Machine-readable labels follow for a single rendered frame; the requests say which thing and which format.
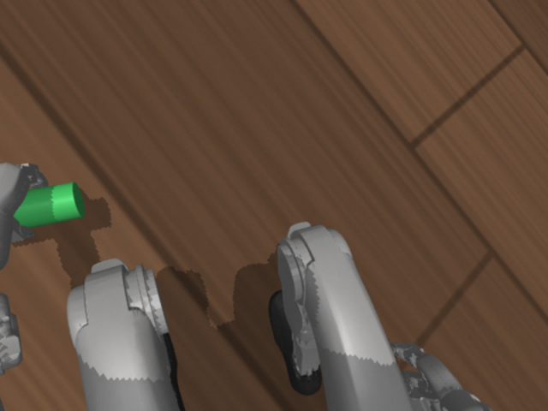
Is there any left robot hand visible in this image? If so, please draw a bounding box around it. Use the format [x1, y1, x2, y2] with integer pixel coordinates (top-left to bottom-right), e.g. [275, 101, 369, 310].
[0, 163, 49, 243]

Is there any right robot hand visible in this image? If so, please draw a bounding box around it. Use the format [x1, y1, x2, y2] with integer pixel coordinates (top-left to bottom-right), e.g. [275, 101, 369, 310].
[390, 342, 463, 411]

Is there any bottle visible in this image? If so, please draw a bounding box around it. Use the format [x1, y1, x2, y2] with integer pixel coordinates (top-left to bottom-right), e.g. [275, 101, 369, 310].
[13, 182, 85, 228]

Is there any right robot arm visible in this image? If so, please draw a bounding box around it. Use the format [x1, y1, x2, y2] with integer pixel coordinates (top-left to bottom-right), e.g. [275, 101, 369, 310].
[439, 390, 493, 411]

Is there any left robot arm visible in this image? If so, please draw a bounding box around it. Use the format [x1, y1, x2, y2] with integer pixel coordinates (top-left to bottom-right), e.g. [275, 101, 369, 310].
[0, 213, 22, 411]

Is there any left robot foot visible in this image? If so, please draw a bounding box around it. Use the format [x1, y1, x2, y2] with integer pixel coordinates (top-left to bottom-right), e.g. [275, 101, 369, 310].
[163, 332, 185, 411]

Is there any right robot foot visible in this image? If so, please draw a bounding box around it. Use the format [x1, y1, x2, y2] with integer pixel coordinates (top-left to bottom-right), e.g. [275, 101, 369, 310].
[269, 290, 322, 396]

